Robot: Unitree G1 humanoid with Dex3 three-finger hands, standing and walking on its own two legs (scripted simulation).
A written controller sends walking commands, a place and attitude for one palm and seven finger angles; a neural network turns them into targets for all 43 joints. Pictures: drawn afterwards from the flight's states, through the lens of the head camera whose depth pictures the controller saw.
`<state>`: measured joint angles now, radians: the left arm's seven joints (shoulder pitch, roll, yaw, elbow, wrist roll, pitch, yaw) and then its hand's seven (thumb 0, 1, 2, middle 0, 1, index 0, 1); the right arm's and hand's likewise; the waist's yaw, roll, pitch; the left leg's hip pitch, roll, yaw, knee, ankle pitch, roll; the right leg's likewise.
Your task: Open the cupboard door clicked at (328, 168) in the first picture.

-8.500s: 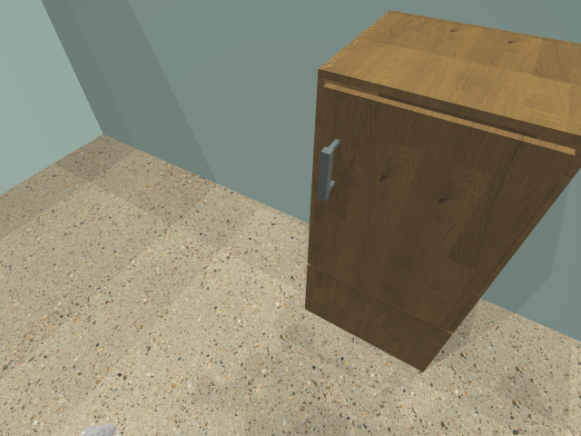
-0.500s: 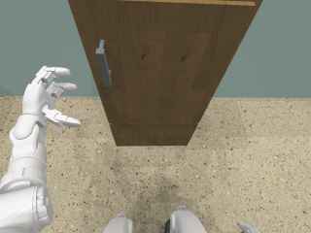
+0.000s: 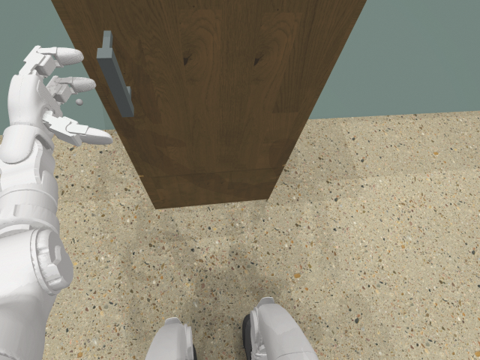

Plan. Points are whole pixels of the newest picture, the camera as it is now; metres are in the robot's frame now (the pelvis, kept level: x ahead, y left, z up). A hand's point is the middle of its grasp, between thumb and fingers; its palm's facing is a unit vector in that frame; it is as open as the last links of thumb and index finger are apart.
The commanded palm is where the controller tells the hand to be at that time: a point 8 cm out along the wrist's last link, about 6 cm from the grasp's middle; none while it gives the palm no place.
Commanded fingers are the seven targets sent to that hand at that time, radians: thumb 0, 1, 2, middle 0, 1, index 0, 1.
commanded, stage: move the hooked fingers beside the handle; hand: left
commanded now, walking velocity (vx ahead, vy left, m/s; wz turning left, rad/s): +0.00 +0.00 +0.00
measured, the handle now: (118, 77) +0.57 +0.15 +0.07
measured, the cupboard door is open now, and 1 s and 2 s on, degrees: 0 0 0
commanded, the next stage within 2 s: slide the fingers in behind the handle in 0.84 s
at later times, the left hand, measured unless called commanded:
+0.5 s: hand (82, 99) +0.52 +0.20 +0.07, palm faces +0.00 -1.00 -0.01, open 14.0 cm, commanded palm +0.49 +0.25 +0.07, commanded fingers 0.00 -0.50 0.30 -0.30 -1.20 -0.30 -1.20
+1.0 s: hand (81, 105) +0.51 +0.20 +0.07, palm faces +0.01 -1.00 -0.02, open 14.0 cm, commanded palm +0.48 +0.24 +0.06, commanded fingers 0.00 -0.50 0.30 -0.30 -1.20 -0.30 -1.20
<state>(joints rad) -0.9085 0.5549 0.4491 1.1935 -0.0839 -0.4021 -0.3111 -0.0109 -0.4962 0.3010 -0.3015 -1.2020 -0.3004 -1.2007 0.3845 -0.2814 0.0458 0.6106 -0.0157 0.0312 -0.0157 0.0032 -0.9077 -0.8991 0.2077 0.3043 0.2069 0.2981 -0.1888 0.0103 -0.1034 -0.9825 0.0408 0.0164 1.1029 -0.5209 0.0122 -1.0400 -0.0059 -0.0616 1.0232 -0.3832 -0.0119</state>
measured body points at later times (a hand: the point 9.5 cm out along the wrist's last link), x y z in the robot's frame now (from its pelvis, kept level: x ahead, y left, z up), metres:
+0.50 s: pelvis +0.02 +0.00 +0.01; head +0.16 +0.02 +0.43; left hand +0.51 +0.26 +0.07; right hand +0.02 -0.26 -0.10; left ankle -0.01 +0.11 -0.66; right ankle +0.05 -0.12 -0.66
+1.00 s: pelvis +0.01 +0.00 +0.00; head +0.14 +0.02 +0.43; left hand +0.50 +0.26 +0.07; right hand +0.03 -0.26 -0.11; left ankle -0.01 +0.11 -0.66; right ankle +0.05 -0.12 -0.66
